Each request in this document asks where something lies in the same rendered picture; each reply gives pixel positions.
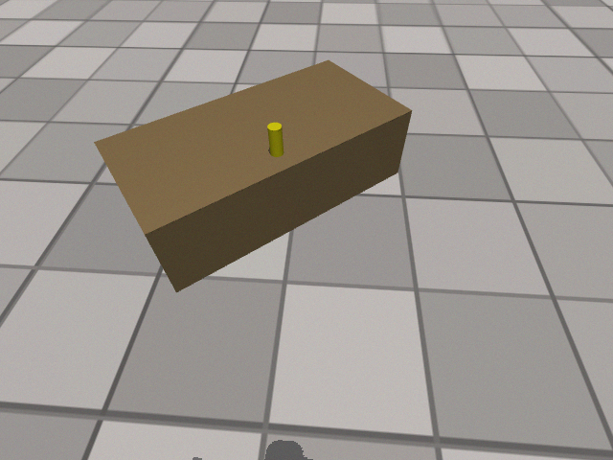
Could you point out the can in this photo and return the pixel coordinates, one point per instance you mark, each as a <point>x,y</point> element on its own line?
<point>275,135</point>

